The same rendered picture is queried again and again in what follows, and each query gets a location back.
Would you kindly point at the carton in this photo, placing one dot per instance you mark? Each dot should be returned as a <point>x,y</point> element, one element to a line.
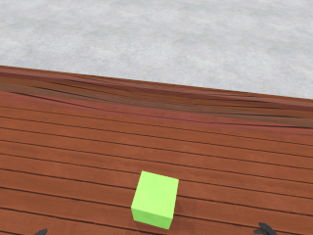
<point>154,199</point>

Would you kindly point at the robot right hand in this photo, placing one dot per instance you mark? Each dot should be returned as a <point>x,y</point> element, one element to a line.
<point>266,229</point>

